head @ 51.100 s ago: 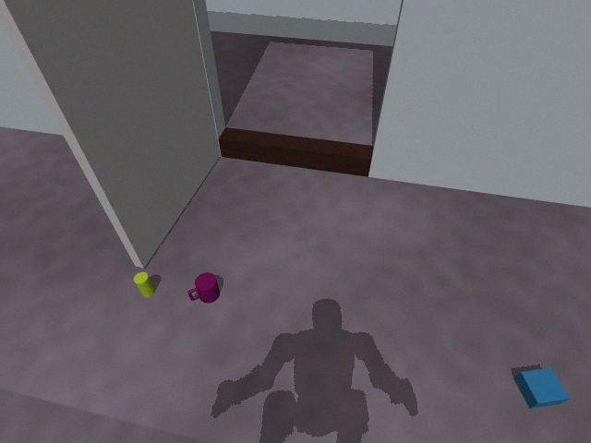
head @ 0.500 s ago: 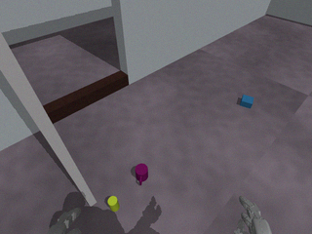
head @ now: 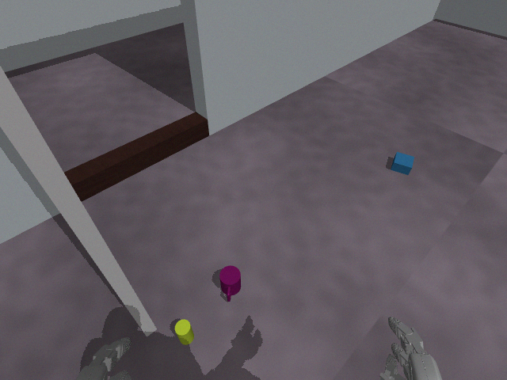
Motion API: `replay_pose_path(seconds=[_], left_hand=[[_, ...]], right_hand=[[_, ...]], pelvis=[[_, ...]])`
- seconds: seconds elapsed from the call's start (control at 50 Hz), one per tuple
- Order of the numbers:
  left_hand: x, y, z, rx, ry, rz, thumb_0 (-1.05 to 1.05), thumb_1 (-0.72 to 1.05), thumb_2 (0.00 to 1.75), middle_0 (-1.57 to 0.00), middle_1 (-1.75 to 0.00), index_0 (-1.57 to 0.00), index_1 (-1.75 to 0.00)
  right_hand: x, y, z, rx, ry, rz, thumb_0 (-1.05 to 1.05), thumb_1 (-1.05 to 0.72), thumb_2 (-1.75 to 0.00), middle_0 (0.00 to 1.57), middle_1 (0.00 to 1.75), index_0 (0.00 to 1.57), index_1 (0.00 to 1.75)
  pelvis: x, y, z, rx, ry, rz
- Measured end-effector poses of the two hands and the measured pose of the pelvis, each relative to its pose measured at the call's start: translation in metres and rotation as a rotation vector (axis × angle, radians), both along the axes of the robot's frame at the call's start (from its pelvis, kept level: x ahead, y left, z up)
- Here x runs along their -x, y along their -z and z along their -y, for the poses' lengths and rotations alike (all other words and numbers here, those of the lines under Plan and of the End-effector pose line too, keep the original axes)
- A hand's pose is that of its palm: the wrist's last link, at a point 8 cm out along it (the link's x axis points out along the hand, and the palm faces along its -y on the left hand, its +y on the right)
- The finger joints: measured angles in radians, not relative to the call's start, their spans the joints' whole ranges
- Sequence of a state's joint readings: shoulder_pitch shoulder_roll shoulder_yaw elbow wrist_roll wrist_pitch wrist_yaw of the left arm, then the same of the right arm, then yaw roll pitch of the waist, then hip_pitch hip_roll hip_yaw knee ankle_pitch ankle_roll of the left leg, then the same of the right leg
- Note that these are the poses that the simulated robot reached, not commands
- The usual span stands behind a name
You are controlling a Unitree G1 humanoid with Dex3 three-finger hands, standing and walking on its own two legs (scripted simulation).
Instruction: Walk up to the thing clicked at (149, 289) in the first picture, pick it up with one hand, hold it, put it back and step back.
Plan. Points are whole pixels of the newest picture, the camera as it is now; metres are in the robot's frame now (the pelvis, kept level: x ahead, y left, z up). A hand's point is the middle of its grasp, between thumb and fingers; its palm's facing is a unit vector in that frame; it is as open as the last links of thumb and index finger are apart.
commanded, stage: home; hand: left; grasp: from above
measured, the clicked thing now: (184, 332) +0.46 +0.23 -0.66
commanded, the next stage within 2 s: stand in 0.62 s
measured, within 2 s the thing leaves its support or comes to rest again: neither
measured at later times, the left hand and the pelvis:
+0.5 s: hand out of the picture +0.17 +0.18 -0.05, palm faces +0.04 -0.98 -0.19, open 7.4 cm; pelvis +0.01 +0.00 +0.00, yaw +0 degrees
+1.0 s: hand out of the picture +0.11 +0.23 -0.10, palm faces +0.02 -0.94 -0.34, open 7.4 cm; pelvis -0.01 +0.00 +0.03, yaw +0 degrees
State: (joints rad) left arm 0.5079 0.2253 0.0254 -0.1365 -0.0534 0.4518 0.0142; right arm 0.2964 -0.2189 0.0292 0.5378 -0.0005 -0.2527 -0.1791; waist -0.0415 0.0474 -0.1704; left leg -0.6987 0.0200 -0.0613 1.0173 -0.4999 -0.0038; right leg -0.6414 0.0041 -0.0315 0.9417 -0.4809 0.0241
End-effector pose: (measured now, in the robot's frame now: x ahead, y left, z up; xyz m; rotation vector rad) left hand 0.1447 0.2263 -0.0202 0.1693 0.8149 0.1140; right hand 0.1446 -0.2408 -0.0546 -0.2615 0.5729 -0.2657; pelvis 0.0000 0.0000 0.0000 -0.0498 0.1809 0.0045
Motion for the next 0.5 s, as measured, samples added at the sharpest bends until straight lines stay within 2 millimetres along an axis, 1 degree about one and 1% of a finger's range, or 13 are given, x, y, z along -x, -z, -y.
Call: replay_pose_path(seconds=[0.24, 0.5], left_hand=[[-0.0089, -0.0006, -0.0003, 0.002, 0.004, 0.007, 0.01, 0.90, 0.90, -0.20, -0.30, -0.20, -0.30], [-0.0071, -0.0001, 0.0003, 0.003, -0.002, 0.006, 0.01, 0.90, 0.90, -0.20, -0.30, -0.20, -0.30]], right_hand=[[-0.0053, 0.0006, 0.0005, 0.000, 0.004, -0.012, 0.01, -0.90, -0.90, 0.20, 0.30, 0.21, 0.30], [-0.0056, 0.0002, 0.0030, 0.001, 0.007, -0.014, 0.01, -0.90, -0.90, 0.20, 0.30, 0.21, 0.30]], pelvis=[[-0.0064, -0.0002, -0.0007, 0.000, 0.000, -0.005], [-0.0067, 0.0000, 0.0004, 0.000, 0.000, -0.006]])
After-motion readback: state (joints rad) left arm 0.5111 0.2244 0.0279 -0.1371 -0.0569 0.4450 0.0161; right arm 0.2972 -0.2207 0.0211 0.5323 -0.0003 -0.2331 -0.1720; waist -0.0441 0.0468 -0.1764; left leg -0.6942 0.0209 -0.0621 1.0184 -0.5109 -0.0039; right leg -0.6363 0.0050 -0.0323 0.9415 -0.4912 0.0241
